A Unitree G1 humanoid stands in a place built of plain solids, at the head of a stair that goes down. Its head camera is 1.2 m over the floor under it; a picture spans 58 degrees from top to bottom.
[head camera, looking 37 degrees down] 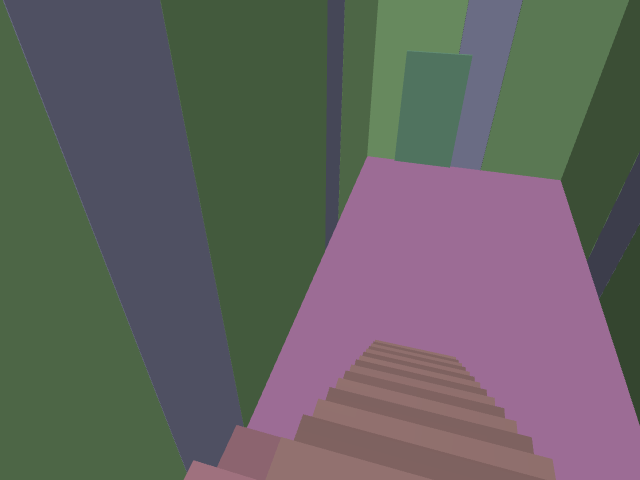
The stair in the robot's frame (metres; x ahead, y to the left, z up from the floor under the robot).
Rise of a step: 0.19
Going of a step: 0.19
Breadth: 0.88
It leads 16 degrees to the right of straight ahead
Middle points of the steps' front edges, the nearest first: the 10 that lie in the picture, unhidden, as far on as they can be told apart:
0.71 -0.36 -0.19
0.90 -0.42 -0.37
1.08 -0.47 -0.56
1.26 -0.52 -0.75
1.44 -0.57 -0.93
1.63 -0.63 -1.12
1.81 -0.68 -1.31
1.99 -0.73 -1.50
2.18 -0.78 -1.68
2.36 -0.83 -1.87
